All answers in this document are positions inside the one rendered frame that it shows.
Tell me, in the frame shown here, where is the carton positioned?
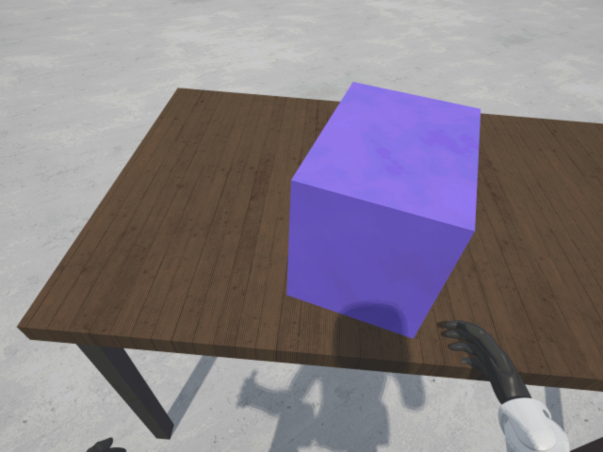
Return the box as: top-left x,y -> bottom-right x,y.
286,82 -> 481,339

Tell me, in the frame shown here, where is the table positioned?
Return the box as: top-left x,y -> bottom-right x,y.
17,88 -> 603,452

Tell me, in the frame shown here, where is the robot right forearm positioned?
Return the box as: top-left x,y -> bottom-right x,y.
498,397 -> 570,452

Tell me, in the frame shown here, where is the robot right hand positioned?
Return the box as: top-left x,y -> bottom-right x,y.
445,320 -> 531,405

